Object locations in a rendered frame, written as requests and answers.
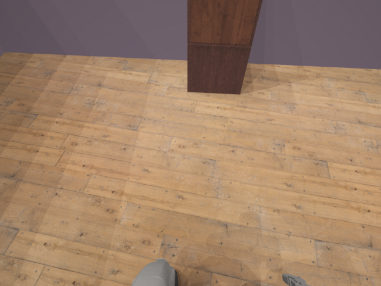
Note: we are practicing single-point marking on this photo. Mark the left robot shin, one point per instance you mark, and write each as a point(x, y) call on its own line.
point(162, 260)

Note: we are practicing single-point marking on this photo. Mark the robot left thigh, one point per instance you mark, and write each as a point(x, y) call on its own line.
point(155, 274)

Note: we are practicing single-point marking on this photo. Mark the cupboard door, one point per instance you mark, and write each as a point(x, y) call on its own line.
point(222, 21)

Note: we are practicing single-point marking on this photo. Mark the robot right hand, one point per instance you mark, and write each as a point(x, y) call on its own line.
point(292, 280)

